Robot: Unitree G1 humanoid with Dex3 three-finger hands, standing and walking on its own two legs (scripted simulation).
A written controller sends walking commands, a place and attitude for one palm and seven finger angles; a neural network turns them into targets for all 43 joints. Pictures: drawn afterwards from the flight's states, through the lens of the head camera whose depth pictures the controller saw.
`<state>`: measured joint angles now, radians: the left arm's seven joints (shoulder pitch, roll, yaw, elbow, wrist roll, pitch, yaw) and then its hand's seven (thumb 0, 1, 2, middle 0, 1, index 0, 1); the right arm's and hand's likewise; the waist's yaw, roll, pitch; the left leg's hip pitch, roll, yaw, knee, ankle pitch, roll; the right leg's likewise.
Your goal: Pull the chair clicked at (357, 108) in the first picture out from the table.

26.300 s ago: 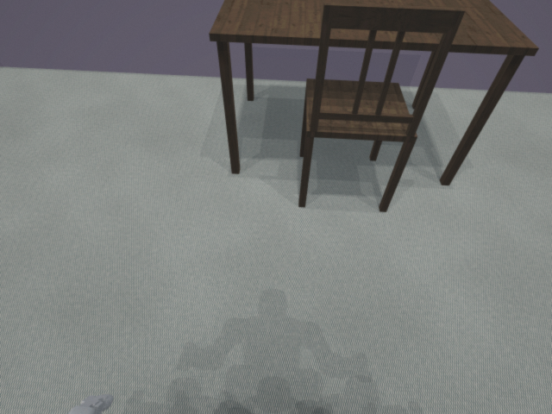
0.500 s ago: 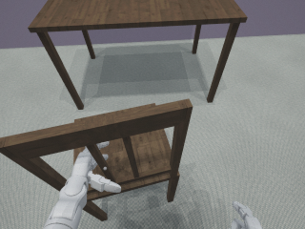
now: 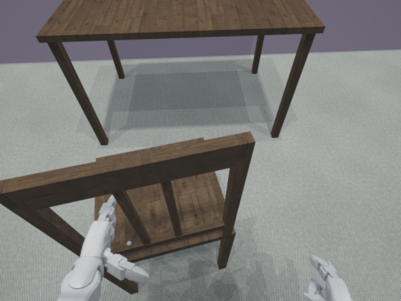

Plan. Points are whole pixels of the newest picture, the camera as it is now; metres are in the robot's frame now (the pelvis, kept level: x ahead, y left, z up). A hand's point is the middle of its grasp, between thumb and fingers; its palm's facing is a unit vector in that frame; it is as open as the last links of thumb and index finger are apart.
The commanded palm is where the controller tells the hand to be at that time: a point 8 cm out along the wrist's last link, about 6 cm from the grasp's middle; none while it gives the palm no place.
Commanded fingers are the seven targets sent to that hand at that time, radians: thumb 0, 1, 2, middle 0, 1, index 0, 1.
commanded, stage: draw the fingers out of the gap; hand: left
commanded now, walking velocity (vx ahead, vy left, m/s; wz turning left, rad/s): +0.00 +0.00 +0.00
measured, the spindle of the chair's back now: (135, 219) +0.30 +0.15 -0.05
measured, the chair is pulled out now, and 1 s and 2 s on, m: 0.60 0.60 0.60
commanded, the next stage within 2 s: draw the hand back to the body in 0.54 s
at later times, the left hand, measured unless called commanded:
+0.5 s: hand (124, 287) +0.17 +0.15 -0.03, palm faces +0.00 -0.99 -0.16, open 17.5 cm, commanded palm +0.14 +0.20 -0.01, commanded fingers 0.00 -0.55 0.20 0.00 0.00 0.00 0.00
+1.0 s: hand (101, 286) +0.16 +0.16 +0.04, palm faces +0.04 -1.00 -0.07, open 17.5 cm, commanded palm +0.12 +0.23 +0.06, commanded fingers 0.00 -0.55 0.20 0.00 0.00 0.00 0.00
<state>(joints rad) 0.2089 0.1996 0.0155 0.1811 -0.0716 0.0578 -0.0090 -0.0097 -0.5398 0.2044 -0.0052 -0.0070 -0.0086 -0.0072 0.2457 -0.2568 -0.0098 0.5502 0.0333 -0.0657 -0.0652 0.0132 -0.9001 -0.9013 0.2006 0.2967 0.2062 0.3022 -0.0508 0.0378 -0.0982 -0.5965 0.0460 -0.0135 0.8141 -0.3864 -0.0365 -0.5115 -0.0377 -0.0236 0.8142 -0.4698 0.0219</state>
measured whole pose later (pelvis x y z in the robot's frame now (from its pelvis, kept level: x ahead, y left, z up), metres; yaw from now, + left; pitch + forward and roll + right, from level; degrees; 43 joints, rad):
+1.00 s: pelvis -0.03 +0.00 -0.04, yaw +2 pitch +11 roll -2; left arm 0.59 0.20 0.08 -0.26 -0.22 -0.30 -0.16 -0.01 -0.55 0.20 0.00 0.00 -0.01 0.00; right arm 0.19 -0.18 -0.03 0.56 0.06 -0.12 -0.07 0.02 -0.90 -0.90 0.20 0.30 0.21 0.30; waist 0.00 0.05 -0.13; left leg -0.80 0.05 -0.07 1.07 -0.47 -0.05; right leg -0.68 -0.03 -0.06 1.06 -0.56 0.01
